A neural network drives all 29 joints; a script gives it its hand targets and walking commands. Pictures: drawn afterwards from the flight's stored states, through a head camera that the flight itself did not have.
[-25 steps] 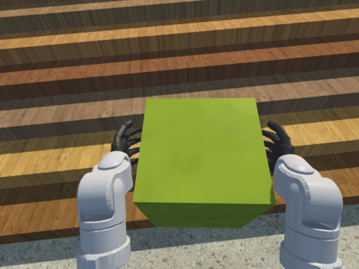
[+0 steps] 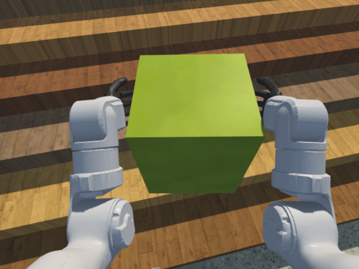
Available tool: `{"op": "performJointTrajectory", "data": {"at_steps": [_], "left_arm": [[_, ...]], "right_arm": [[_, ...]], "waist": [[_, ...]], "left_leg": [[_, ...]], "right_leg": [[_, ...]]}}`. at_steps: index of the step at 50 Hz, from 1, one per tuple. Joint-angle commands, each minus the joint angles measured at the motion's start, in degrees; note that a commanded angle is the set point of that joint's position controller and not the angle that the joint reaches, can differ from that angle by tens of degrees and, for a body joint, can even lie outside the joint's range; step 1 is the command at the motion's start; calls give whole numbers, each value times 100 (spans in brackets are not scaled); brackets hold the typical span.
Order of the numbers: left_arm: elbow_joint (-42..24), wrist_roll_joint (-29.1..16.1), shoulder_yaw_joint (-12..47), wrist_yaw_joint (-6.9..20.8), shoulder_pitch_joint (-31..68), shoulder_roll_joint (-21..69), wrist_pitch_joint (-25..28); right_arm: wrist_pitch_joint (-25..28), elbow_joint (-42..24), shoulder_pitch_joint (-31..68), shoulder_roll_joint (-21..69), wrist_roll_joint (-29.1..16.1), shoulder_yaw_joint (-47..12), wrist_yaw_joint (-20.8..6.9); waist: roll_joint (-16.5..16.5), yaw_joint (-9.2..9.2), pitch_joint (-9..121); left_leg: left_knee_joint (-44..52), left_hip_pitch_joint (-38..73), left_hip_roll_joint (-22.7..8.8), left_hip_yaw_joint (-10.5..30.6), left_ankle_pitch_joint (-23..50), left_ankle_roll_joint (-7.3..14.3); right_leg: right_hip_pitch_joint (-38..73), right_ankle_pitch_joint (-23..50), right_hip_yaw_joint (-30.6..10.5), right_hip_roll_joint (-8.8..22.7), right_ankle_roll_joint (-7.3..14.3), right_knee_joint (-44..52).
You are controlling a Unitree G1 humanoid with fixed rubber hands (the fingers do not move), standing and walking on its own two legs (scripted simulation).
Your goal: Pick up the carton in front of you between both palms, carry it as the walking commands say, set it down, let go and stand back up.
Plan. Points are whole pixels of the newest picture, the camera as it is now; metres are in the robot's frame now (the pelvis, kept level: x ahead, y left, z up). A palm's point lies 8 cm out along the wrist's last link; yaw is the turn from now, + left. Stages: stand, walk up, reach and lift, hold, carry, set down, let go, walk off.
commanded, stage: carry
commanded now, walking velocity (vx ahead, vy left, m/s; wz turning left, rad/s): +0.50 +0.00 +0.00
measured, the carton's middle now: (191, 130) +0.41 -0.01 +0.08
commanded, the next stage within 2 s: none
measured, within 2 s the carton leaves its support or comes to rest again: neither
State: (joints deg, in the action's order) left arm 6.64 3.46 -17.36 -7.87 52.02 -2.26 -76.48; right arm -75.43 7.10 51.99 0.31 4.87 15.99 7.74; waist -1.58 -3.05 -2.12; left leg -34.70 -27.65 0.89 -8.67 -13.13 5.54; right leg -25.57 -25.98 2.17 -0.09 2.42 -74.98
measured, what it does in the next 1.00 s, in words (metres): climbs: right foot 0.12 m higher, then left foot 0.12 m higher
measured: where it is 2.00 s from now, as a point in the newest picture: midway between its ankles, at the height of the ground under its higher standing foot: (167, 55)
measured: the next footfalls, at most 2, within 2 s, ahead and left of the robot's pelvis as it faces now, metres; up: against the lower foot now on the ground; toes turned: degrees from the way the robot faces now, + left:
right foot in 0.32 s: +0.42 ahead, -0.12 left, +0.12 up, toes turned -4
left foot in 0.72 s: +0.64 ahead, +0.11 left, +0.23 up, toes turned +6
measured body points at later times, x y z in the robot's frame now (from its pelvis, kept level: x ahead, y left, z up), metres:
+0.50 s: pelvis +0.33 -0.05 +0.10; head +0.43 -0.01 +0.54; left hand +0.70 +0.18 +0.21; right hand +0.76 -0.12 +0.22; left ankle +0.21 +0.06 -0.40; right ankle +0.38 -0.12 -0.60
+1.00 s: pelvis +0.64 +0.03 +0.25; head +0.69 +0.02 +0.69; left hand +1.07 +0.10 +0.40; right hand +1.00 -0.19 +0.40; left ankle +0.60 +0.11 -0.49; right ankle +0.64 -0.07 -0.29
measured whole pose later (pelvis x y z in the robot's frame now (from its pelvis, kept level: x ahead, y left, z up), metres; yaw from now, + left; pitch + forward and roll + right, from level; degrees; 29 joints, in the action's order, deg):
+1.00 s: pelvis +0.64 +0.03 +0.25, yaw +0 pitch +4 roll +0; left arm 6.2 8.5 -22.8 -5.0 54.2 -0.1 -77.8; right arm -75.6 8.3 52.3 -1.2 -0.9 13.5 11.1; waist 0.8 -12.9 -2.8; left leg -29.4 -15.5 0.8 -6.3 -18.4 4.2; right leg -51.6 -22.5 2.1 -1.8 5.8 -96.9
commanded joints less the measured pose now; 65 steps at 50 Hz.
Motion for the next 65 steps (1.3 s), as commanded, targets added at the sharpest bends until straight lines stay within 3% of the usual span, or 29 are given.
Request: {"op": "performJointTrajectory", "data": {"at_steps": [1, 10, 13, 15, 16, 17, 18, 19, 20, 24, 27, 30, 33, 37, 38, 39, 40, 41, 43, 46, 52, 55, 57, 59, 60, 61, 62, 63, 65], "left_arm": [[-785, -2181, 3346, 1170, 4253, 6337, 74], [-1605, -1527, 3938, 853, 3137, 5556, 338], [-1373, -1518, 3988, 865, 2980, 5320, 306], [-1229, -1656, 4133, 918, 2769, 5526, 264], [-1352, -1800, 4229, 972, 2846, 5653, 291], [-1428, -1926, 4341, 1037, 3068, 5812, 332], [-1426, -2168, 4450, 1113, 3027, 5952, 376], [-1326, -2510, 4584, 1224, 2931, 6274, 377], [-1487, -2825, 4684, 1314, 3171, 6427, 424], [-1954, -3380, 4877, 1458, 4203, 6853, 508], [-1938, -3529, 4794, 1490, 4432, 6656, 453], [-1298, -3402, 4429, 1552, 4277, 6316, 304], [-611, -3240, 4042, 1648, 4301, 6157, 156], [106, -2886, 3449, 1662, 4453, 6112, -96], [148, -2736, 3304, 1621, 4507, 6121, -150], [348, -2485, 3234, 1576, 4172, 6051, -180], [617, -2260, 2944, 1509, 3556, 5999, -198], [673, -1888, 2619, 1438, 3404, 5795, -174], [229, -1602, 2476, 1334, 3787, 5874, -119], [-1, -1278, 2256, 1098, 3819, 5467, 30], [203, -753, 2317, 818, 3448, 4858, 85], [286, -883, 2546, 819, 3627, 4923, -27], [352, -1155, 2736, 865, 3729, 5171, -133], [354, -1637, 2996, 950, 3833, 5557, -217], [225, -1924, 3159, 1021, 4073, 5816, -214], [198, -2172, 3314, 1093, 4206, 6028, -194], [285, -2454, 3447, 1191, 4093, 6386, -77], [-24, -2785, 3516, 1312, 4339, 6671, -5], [-751, -3333, 3862, 1481, 5328, 7183, 125]], "right_arm": [[16, -1084, 4470, 6391, -2838, -3367, -1386], [184, -2307, 3830, 5753, -2926, -4197, -1370], [143, -2002, 3715, 5622, -3012, -4259, -1477], [90, -1751, 3491, 5598, -2843, -4190, -1511], [91, -1686, 3487, 5566, -2784, -4188, -1535], [93, -1721, 3602, 5640, -2778, -4196, -1546], [121, -1720, 3385, 5809, -2659, -4102, -1543], [165, -1567, 3250, 5574, -2358, -3856, -1474], [204, -1512, 3137, 5451, -2152, -3685, -1397], [279, -1556, 3092, 4925, -1518, -3261, -1159], [361, -1330, 2840, 4579, -1239, -3030, -1051], [251, -883, 2767, 4332, -1056, -2941, -975], [84, -477, 3070, 4191, -1078, -2895, -919], [-112, 7, 3744, 4839, -1648, -3089, -972], [-148, -10, 3882, 5060, -1860, -3204, -1021], [-181, 84, 3815, 5600, -2276, -3277, -1113], [-171, 166, 3708, 5693, -2474, -3357, -1190], [-123, 61, 4041, 6086, -2700, -3424, -1279], [-15, -750, 5093, 6650, -3207, -3610, -1422], [83, -1174, 5849, 7019, -3728, -3842, -1565], [28, -722, 5297, 6484, -3555, -3466, -1601], [-68, -365, 5082, 6238, -3321, -3296, -1616], [-185, -262, 5081, 6131, -3133, -3131, -1584], [-285, -97, 4853, 6002, -2855, -2961, -1526], [-304, 31, 4634, 5906, -2665, -2863, -1497], [-297, 170, 4437, 5882, -2500, -2753, -1447], [-297, 192, 3857, 5779, -2170, -2531, -1402], [-217, 212, 3912, 5550, -1878, -2423, -1339], [-101, -90, 4011, 5430, -1618, -2239, -1241]], "waist": [[655, -180, 3297], [743, -426, 2831], [620, 57, 2329], [1710, 758, 3429], [1564, 1445, 3965], [455, 1646, 4728], [-1816, 1453, 5293], [-1449, 1415, 5449], [-636, 1353, 4852], [-99, 1063, 3527], [523, 1020, 3086], [-258, 1163, 2965], [-10, 719, 2209], [-1119, -427, 3272], [-445, -863, 3942], [256, -835, 3186], [1790, -283, 3939], [1208, -525, 4467], [441, -438, 3400], [135, -465, 2833], [699, -540, 2645], [311, -164, 2000], [888, 77, 2149], [1812, 1040, 3251], [1445, 1565, 3798], [80, 1459, 4542], [-1631, 1078, 5320], [-933, 944, 5018], [-7, 746, 3806]], "left_leg": [[913, 4662, -1838, 2855, 2712, 975], [1238, 5443, -1682, 2144, 2845, 832], [2194, 2887, -972, 780, 4395, 490], [749, 2651, -1086, 266, 8747, 397], [-821, 2856, -1092, 113, 8929, 128], [-2709, 2225, -702, 420, 6860, -174], [-5683, -439, 689, 871, -587, -710], [-7557, -1407, 987, 2049, -821, -445], [-7740, -1898, 734, 2060, -658, -248], [-7119, -2798, 138, 1499, -990, 76], [-5988, -3171, -161, 1233, -1566, 92], [-7219, -4547, -293, 894, -2122, 182], [-4317, -3074, -636, 402, -1717, 128], [-2140, 1039, 546, -703, 335, 261], [-722, 2342, 444, -63, 974, 356], [782, 3189, -254, 1476, 2713, 526], [305, 4545, -1988, 4299, 7521, 1630], [176, 4739, -1899, 4605, 6338, 1870], [482, 4277, -1581, 4167, 2621, 1267], [946, 4059, -1514, 3357, 1306, 837], [1474, 4824, -1873, 2751, 2205, 1115], [2340, 3597, -1401, 1661, 1791, 760], [2511, 1699, -1104, 581, 4627, 616], [513, 2264, -1115, 110, 8314, 267], [-1195, 2342, -858, -113, 7848, 9], [-3569, 741, -229, 486, 3915, -401], [-6356, -506, 761, 1203, -360, -596], [-7078, -964, 520, 1893, -43, -335], [-7091, -1833, 49, 1671, 30, -49]], "right_leg": [[-2749, 289, -289, 123, 136, -1331], [-5371, -745, 343, 385, 298, -2559], [-2118, 41, 925, 173, 428, 794], [181, 1248, 1430, -516, 605, 1419], [1214, 2058, 1318, -622, 460, 2605], [2808, 2816, 169, -327, 901, 3584], [5083, 6129, -3089, 1547, 2112, 4427], [5480, 6387, -3988, 1853, 2370, 4221], [5178, 6043, -3547, 1671, 2075, 4034], [4443, 3174, -2837, 1463, 1300, 4809], [4280, 4244, -2287, 1669, 1184, 4844], [4729, 4163, -2162, 1960, 1529, 5192], [2924, 3250, -684, 1295, 1042, 6273], [1914, 9819, 733, 863, 587, 3908], [1735, 8972, 593, 548, 157, 1954], [118, 2886, 228, -6, -21, 517], [-1376, 578, -498, -731, -376, -2281], [-1931, 601, -1293, -790, -142, -3365], [-3066, 480, -1061, -400, 173, -3179], [-3474, 422, -625, -58, 379, -2657], [-5063, -176, -79, 403, 415, -2890], [-4084, -173, 241, 747, 370, -516], [-883, 912, 1227, 92, 597, 1067], [650, 1405, 1454, -466, 691, 1559], [1771, 1952, 1290, -638, 594, 3139], [3766, 3085, -1005, 489, 1356, 4166], [4320, 3520, -4338, 1923, 2333, 4847], [3795, 2995, -4134, 1673, 2100, 4905], [2952, 2122, -3245, 1601, 1517, 4622]]}}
